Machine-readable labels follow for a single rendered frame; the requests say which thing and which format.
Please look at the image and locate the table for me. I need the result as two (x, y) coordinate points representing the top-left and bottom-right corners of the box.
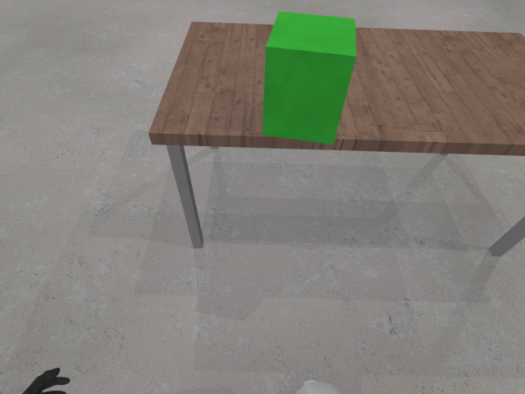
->
(148, 21), (525, 257)

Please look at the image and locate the carton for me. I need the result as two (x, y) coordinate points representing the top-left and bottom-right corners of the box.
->
(262, 11), (356, 144)

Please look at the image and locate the left robot hand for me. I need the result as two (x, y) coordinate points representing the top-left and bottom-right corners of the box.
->
(22, 368), (70, 394)

